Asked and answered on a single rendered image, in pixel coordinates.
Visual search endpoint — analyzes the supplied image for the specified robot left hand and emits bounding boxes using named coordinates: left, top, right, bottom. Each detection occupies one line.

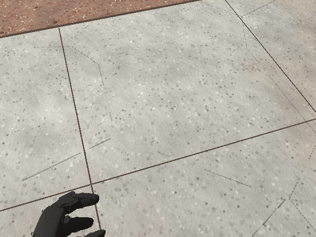
left=31, top=191, right=106, bottom=237

